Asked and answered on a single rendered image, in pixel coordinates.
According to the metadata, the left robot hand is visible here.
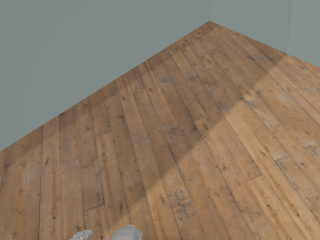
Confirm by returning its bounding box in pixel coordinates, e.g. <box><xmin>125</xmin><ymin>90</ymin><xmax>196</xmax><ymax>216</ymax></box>
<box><xmin>69</xmin><ymin>229</ymin><xmax>92</xmax><ymax>240</ymax></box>

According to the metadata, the left robot thigh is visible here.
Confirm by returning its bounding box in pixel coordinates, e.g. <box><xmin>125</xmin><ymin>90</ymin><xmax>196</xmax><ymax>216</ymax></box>
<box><xmin>109</xmin><ymin>226</ymin><xmax>143</xmax><ymax>240</ymax></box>

